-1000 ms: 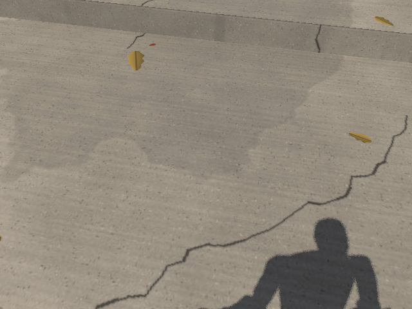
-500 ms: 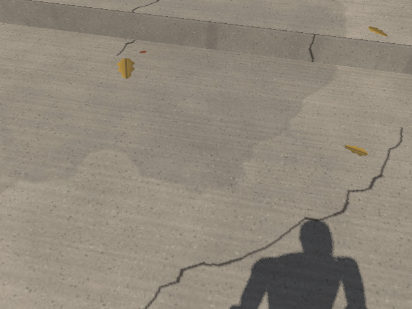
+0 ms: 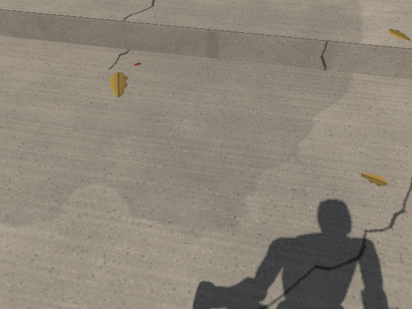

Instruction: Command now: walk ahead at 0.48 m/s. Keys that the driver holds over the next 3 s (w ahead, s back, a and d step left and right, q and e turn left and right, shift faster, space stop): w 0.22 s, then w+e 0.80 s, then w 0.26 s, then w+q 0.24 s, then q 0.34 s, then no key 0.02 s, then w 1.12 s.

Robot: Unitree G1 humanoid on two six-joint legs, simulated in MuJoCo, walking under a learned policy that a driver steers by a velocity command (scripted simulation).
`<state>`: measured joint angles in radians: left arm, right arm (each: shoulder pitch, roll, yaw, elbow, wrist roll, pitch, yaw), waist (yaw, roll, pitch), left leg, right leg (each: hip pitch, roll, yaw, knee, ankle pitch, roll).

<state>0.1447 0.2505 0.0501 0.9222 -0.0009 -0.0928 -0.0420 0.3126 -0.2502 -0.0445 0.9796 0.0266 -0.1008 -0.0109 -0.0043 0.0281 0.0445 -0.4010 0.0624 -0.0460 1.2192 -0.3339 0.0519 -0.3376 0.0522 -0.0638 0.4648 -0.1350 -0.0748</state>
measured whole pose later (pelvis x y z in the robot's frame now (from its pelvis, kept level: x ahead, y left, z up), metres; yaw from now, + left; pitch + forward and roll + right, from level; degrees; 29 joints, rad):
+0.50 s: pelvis +0.29 +0.06 +0.00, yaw -6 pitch +2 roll +0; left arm 0.37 0.27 0.05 0.97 -0.04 -0.07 0.01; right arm 0.08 -0.24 -0.05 0.84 0.00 -0.12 0.02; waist 0.04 -0.03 0.03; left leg -0.41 0.02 0.06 0.53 -0.15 0.02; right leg -0.31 0.00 0.06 1.09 -0.44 -0.04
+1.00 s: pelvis +0.54 -0.04 -0.02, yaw -23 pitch +1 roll +1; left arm 0.11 0.28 0.09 0.74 -0.02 -0.04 -0.04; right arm 0.24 -0.29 -0.07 0.91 0.02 -0.08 -0.01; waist -0.02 0.00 0.07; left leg -0.21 0.08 0.06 1.11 -0.48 -0.03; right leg -0.48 0.04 -0.05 0.66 -0.20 -0.11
